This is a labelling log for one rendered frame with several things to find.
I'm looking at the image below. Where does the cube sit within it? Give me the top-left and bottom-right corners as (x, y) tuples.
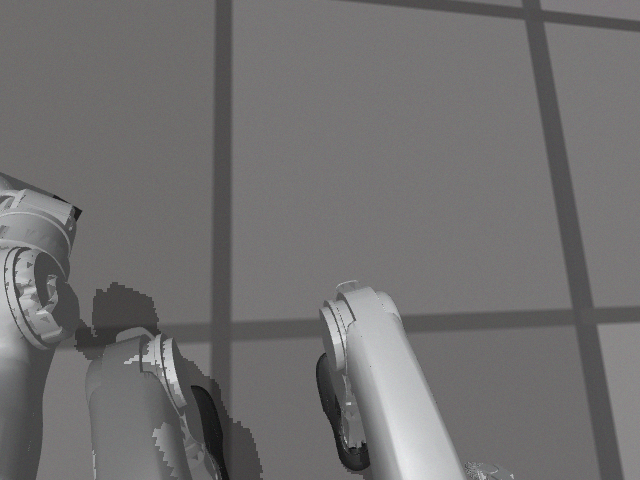
(0, 172), (82, 221)

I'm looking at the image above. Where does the right robot hand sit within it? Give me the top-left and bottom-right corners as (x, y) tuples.
(465, 462), (515, 480)

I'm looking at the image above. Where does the right robot foot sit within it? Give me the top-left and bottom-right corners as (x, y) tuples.
(316, 353), (370, 471)

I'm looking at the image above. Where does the left robot arm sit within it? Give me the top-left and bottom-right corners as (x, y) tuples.
(0, 189), (80, 480)

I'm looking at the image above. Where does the left robot foot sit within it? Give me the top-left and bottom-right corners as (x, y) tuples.
(191, 385), (229, 480)

